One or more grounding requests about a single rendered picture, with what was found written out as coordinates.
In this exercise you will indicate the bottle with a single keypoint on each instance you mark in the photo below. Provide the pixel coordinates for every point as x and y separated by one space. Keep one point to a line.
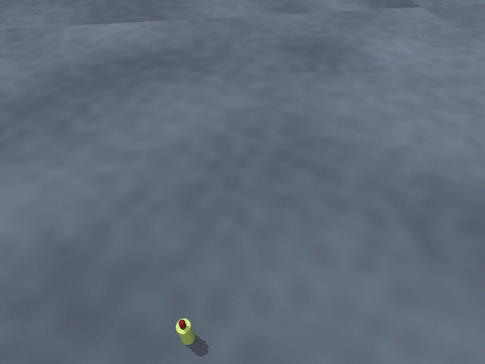
185 331

